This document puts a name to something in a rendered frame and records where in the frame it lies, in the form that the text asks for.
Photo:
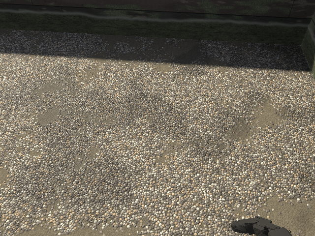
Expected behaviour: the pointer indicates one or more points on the right robot hand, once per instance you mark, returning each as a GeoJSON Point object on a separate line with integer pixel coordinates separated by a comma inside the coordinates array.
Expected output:
{"type": "Point", "coordinates": [259, 226]}

